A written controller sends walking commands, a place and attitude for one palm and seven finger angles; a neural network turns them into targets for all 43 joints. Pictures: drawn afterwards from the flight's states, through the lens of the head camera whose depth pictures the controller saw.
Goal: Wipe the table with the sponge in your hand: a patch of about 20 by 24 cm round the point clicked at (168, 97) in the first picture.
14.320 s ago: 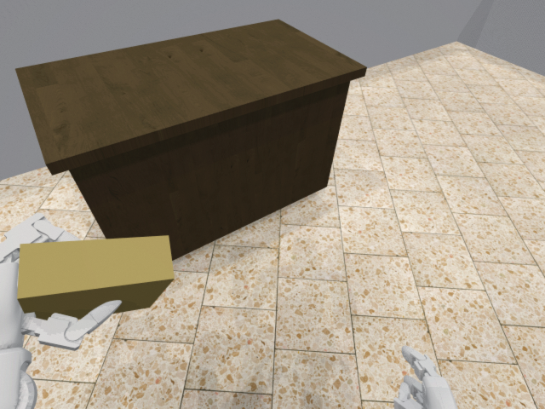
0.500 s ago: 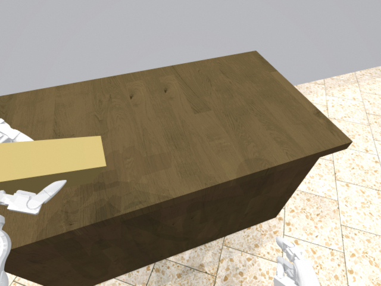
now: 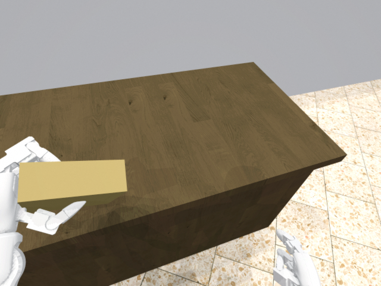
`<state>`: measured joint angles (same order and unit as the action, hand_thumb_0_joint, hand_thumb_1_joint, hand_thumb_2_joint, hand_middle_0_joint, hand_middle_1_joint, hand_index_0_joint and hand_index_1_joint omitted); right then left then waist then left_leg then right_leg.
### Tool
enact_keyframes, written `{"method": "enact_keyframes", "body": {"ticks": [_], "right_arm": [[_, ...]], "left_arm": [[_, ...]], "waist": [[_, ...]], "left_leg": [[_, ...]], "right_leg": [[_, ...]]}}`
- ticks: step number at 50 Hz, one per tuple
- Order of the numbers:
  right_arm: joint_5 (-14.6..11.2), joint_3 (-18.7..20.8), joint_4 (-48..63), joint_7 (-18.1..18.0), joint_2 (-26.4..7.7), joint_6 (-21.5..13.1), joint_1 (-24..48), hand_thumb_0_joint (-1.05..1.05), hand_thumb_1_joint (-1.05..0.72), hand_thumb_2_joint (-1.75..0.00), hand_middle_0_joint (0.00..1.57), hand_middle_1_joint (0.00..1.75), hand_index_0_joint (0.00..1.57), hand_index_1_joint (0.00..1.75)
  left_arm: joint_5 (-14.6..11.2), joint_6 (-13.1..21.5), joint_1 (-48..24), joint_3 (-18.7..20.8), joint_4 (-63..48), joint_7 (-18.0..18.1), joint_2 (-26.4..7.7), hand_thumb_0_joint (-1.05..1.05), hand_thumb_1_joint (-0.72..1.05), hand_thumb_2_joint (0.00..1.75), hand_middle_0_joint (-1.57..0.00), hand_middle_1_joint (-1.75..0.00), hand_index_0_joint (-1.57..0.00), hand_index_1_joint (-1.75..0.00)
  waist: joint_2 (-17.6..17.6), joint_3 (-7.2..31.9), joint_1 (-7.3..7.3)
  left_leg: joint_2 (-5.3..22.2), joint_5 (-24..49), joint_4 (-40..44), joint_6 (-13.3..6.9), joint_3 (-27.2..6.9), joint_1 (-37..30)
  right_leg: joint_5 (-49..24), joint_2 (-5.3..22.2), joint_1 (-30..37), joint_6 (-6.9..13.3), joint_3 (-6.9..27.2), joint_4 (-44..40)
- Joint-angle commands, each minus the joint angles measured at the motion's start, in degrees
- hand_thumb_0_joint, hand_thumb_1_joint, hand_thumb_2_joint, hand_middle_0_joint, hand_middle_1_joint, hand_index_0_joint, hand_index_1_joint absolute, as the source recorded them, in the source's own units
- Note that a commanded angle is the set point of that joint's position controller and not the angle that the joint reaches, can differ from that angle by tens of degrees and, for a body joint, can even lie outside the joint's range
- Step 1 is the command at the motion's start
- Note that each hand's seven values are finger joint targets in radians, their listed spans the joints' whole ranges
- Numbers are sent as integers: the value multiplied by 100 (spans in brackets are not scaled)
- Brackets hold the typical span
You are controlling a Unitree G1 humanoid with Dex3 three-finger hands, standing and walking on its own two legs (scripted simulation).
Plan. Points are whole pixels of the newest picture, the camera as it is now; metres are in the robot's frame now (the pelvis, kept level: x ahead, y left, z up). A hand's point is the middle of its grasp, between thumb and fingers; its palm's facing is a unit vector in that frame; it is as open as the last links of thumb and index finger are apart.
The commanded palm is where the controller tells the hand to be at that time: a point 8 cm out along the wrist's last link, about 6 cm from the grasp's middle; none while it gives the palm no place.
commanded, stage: come to a stop and stand still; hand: left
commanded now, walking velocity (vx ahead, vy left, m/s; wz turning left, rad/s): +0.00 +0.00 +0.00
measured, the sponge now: (88, 186) +0.24 +0.20 +0.14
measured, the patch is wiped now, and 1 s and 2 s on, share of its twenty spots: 0.00 0.00 0.00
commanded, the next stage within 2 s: look again from close up in 0.08 s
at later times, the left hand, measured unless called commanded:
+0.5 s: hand (37, 191) +0.21 +0.26 +0.16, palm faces +0.40 -0.85 -0.34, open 9.1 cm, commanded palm +0.15 +0.29 +0.18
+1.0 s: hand (46, 210) +0.18 +0.23 +0.16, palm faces +0.47 -0.66 -0.59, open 9.1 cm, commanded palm +0.15 +0.27 +0.18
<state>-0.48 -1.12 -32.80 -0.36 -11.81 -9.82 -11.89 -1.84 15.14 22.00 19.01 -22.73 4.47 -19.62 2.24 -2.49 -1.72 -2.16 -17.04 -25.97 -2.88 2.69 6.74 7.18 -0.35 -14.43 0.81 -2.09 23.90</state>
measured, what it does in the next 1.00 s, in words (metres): stands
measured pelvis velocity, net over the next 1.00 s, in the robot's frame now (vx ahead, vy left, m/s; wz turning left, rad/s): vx -0.02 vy -0.04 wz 0.05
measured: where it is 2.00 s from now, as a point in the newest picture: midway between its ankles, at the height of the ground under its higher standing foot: outside the picture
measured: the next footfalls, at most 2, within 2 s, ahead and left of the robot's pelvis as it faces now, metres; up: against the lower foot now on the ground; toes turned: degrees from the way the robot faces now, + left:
none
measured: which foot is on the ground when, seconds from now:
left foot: down 0.00-1.00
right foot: down 0.00-1.00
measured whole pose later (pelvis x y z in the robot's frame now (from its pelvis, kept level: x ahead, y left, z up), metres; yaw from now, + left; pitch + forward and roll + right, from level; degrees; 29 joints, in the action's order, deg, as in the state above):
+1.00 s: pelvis -0.02 -0.04 -0.01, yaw +3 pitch -1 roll +1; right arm 1.4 -1.8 -33.9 -1.4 -13.1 -4.8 -9.1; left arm 8.0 5.9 19.4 17.9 -23.0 7.5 -26.9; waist 1.1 0.1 -5.0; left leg -1.7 -18.7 -34.5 -0.2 -0.2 14.7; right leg 12.4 -2.0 -21.6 3.4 -1.6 35.0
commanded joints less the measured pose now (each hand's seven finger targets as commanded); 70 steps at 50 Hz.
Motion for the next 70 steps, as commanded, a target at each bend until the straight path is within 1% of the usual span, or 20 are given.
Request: {"method": "enact_keyframes", "body": {"ticks": [1,13,28,29,30,31,32,34,35,38,42,44,47,50,53,56,62,64,67,70], "right_arm": [[-19,258,906,-69,-655,-212,417,0,-90,-90,20,30,20,30],[-12,282,870,-71,-685,-171,313,0,-90,-90,20,30,20,30],[-7,311,889,-96,-689,-177,371,0,-90,-90,20,30,20,30],[-363,-694,1523,-429,-1253,-13,-509,0,-90,-90,20,30,20,30],[408,185,630,-419,-639,-53,552,0,-90,-90,20,30,20,30],[391,239,623,-64,-1035,-121,237,0,-90,-90,20,30,20,30],[260,409,550,14,-1199,-69,202,0,-90,-90,20,30,20,30],[31,237,514,-41,-1045,-128,487,0,-90,-90,20,30,20,30],[10,292,436,-14,-1228,-105,476,0,-90,-90,20,30,20,30],[-123,179,775,59,-1205,146,977,0,-90,-90,20,30,20,30],[80,178,993,20,-1000,275,1221,0,-90,-90,20,30,20,30],[126,164,967,-81,-915,218,1240,0,-90,-90,20,30,20,30],[199,213,678,-143,-767,218,962,0,-90,-90,20,30,20,30],[166,199,564,-208,-852,312,923,0,-90,-90,20,30,20,30],[30,195,588,-369,-999,543,1099,0,-90,-90,20,30,20,30],[-91,212,733,-465,-1022,652,1305,0,-90,-90,20,30,20,30],[-2,319,818,-483,-863,681,1382,0,-90,-90,20,30,20,30],[-26,376,839,-434,-831,681,1390,0,-90,-90,20,30,20,30],[-44,452,773,-368,-874,766,1078,0,-90,-90,20,30,20,30],[-115,442,770,-368,-978,903,1002,0,-90,-90,20,30,20,30]], "left_arm": [[-74,331,-656,725,-1441,152,-1080,0,10,130,-120,-160,-120,-160],[-48,176,-368,573,-1248,169,-880,0,10,130,-120,-160,-120,-160],[-8,233,-339,665,-1577,207,-986,0,10,130,-120,-160,-120,-160],[261,1087,-6123,2397,-3886,213,-5680,0,10,130,-120,-160,-120,-160],[1173,-178,-4331,2023,-620,62,-3109,0,10,130,-120,-160,-120,-160],[441,-547,-2759,904,333,-61,-2059,0,10,130,-120,-160,-120,-160],[138,-731,-2338,1026,-334,-191,-1664,0,10,130,-120,-160,-120,-160],[-638,-1534,-1728,387,-109,-678,-758,0,10,130,-120,-160,-120,-160],[-642,-1838,-1165,284,-124,-826,-821,0,10,130,-120,-160,-120,-160],[120,-2259,-743,-57,-589,-900,-1111,0,10,130,-120,-160,-120,-160],[739,-1319,-1230,702,-1616,-106,-1856,0,10,130,-120,-160,-120,-160],[768,-687,-1808,1622,-2263,396,-2779,0,10,130,-120,-160,-120,-160],[999,-309,-1755,1254,-1529,802,-2246,0,10,130,-120,-160,-120,-160],[1149,-728,-2026,868,-622,674,-2302,0,10,130,-120,-160,-120,-160],[1203,-1653,-2170,338,78,146,-2462,0,10,130,-120,-160,-120,-160],[1323,-2159,-2236,66,65,-319,-2537,0,10,130,-120,-160,-120,-160],[1271,-1214,-1322,1164,-686,-301,-3020,0,10,130,-120,-160,-120,-160],[1333,-1026,-1020,1650,-1009,-73,-3363,0,10,130,-120,-160,-120,-160],[1483,-1226,-533,1413,-820,324,-2871,0,10,130,-120,-160,-120,-160],[1718,-1805,-472,1053,-528,509,-2756,0,10,130,-120,-160,-120,-160]], "waist": [[-660,628,9],[-329,591,12],[-573,617,0],[-2898,435,548],[-1785,1675,-348],[-1256,787,-27],[-1157,1753,-102],[-1271,1503,-244],[-594,1346,-342],[196,681,-271],[150,831,-181],[-159,1094,-289],[-875,1022,-205],[-1244,721,-18],[-1151,433,15],[-439,526,-17],[784,1293,-408],[227,1540,-578],[-414,1502,-501],[-344,1259,-352]], "left_leg": [[584,1170,740,309,-525,999],[636,873,829,338,-578,1033],[616,823,891,410,-632,1212],[726,975,612,157,-1182,2548],[389,2061,131,652,-597,854],[317,2900,358,925,-654,937],[420,3649,-9,887,-469,-54],[466,3879,84,912,-539,-489],[503,3676,104,787,-487,-212],[367,2085,254,396,-348,620],[254,247,277,211,-462,1074],[250,-328,238,140,-420,1170],[157,-457,-46,177,-318,1303],[91,-600,-264,127,-174,1448],[90,-555,-351,149,-79,1617],[151,-328,-538,142,-101,1608],[196,-104,-856,173,-473,1943],[175,187,-876,193,-421,1781],[206,504,-908,278,-363,1871],[201,418,-890,275,-302,1947]], "right_leg": [[-905,327,1333,39,455,0],[-711,332,1337,18,490,-133],[-734,312,1584,20,375,-40],[831,-246,1630,-304,242,1514],[499,85,882,214,226,1007],[184,-150,223,269,-269,491],[-505,-280,203,229,-202,575],[-399,-163,41,166,-119,455],[-489,-94,167,111,-267,430],[-356,-104,286,75,-322,391],[852,-182,-5,51,-137,553],[1395,-207,15,27,92,542],[1567,-112,-176,80,227,487],[1831,114,-248,64,503,93],[2441,413,84,52,999,-367],[2895,574,336,-30,1431,-566],[2345,796,831,-262,1809,-222],[1869,709,871,-152,1836,-37],[715,727,813,-52,1790,287],[531,709,695,-75,1806,285]]}}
